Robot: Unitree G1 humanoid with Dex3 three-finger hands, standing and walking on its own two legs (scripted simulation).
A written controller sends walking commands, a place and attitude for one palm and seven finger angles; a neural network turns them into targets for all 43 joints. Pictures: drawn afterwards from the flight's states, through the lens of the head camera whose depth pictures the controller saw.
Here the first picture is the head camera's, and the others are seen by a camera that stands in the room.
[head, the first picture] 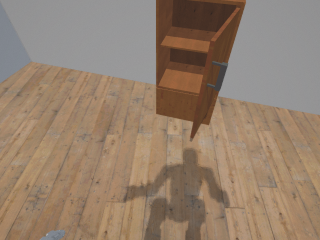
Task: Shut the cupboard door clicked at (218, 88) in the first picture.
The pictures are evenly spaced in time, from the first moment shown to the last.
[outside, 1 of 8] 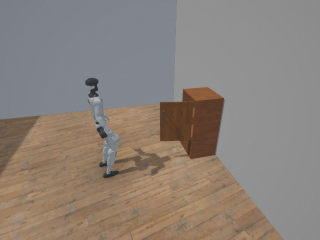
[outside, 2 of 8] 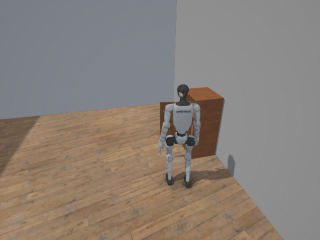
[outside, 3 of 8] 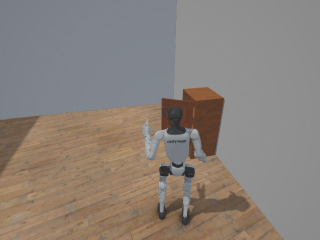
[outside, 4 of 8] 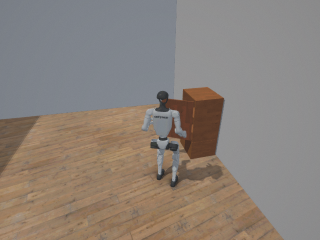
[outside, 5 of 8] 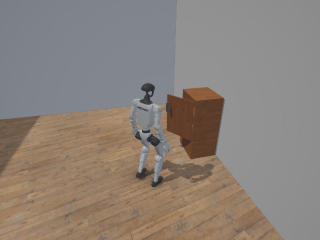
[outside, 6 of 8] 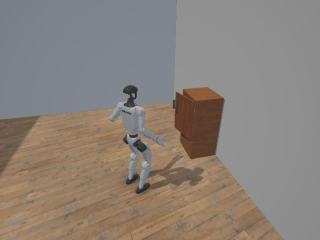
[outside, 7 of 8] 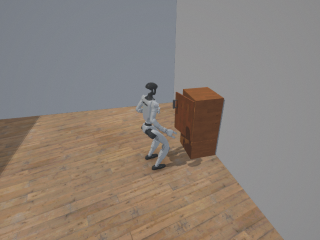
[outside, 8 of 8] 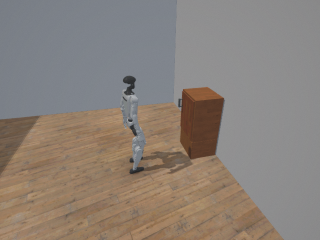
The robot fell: no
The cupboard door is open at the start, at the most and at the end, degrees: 78 78 0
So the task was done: yes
